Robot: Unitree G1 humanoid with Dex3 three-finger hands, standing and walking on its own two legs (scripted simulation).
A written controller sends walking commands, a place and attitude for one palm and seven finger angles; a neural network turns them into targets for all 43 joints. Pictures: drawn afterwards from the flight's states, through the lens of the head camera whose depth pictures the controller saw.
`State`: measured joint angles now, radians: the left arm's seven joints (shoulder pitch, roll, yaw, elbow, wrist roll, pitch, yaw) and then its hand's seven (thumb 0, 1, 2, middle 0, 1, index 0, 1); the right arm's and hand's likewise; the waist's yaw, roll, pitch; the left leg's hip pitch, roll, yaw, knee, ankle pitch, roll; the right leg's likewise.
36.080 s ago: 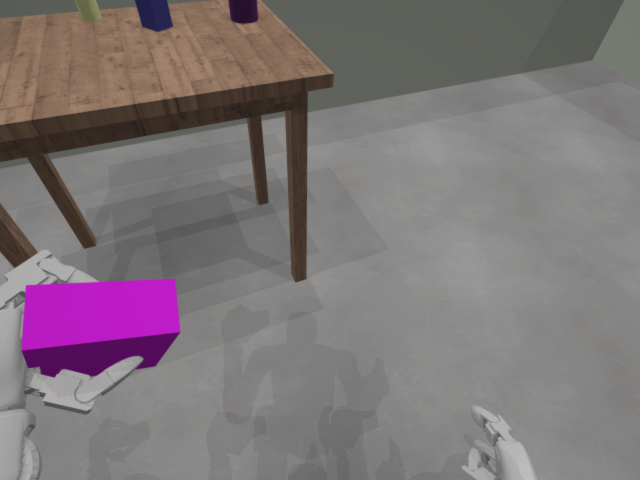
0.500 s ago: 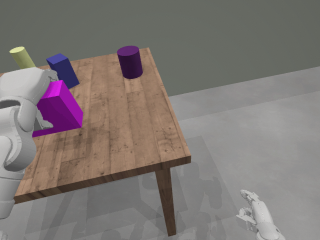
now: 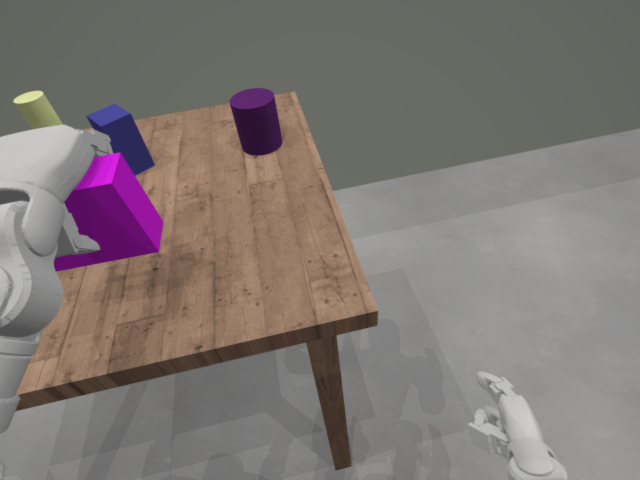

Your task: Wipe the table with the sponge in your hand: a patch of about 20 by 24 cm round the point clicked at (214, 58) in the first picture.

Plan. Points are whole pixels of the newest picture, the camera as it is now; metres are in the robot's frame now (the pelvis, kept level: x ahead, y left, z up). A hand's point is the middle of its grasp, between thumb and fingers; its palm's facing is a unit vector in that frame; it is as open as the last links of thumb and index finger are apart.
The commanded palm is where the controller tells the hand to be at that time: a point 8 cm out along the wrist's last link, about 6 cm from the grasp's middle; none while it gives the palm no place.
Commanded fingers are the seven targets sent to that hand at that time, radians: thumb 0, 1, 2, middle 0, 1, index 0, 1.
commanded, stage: bring the sponge back beside the body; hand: left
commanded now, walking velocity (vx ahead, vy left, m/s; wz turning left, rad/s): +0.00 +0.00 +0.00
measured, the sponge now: (89, 226) +0.30 +0.32 +0.20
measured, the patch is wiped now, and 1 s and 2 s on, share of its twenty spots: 1.00 1.00 1.00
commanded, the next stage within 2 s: step back with the hand held close in 1.46 s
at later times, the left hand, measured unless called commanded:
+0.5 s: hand (55, 236) +0.25 +0.30 +0.23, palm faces +0.17 -0.01 -0.99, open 9.5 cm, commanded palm +0.19 +0.31 +0.31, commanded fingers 0.00 0.10 1.30 -1.20 -1.60 -1.20 -1.60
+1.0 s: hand (36, 275) +0.20 +0.27 +0.24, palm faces +0.30 -0.05 -0.95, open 9.5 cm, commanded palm +0.14 +0.28 +0.31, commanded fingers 0.00 0.10 1.30 -1.20 -1.60 -1.20 -1.60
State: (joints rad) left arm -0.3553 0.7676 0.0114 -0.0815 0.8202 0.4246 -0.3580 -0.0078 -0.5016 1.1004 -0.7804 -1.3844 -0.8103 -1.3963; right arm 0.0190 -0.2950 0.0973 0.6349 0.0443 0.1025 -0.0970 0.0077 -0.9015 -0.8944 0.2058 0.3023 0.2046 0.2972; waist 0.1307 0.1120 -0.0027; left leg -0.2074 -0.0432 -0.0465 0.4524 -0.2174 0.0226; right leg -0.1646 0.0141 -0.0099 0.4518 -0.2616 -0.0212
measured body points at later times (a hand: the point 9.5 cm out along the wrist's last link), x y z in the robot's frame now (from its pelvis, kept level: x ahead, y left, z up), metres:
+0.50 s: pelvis -0.01 +0.00 +0.00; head -0.02 -0.05 +0.44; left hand +0.24 +0.30 +0.29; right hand +0.27 -0.18 -0.07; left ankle +0.02 +0.11 -0.74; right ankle -0.01 -0.11 -0.74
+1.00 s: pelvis -0.02 +0.00 +0.00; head -0.06 -0.05 +0.44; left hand +0.18 +0.27 +0.29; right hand +0.25 -0.18 -0.06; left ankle +0.02 +0.11 -0.74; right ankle -0.01 -0.11 -0.74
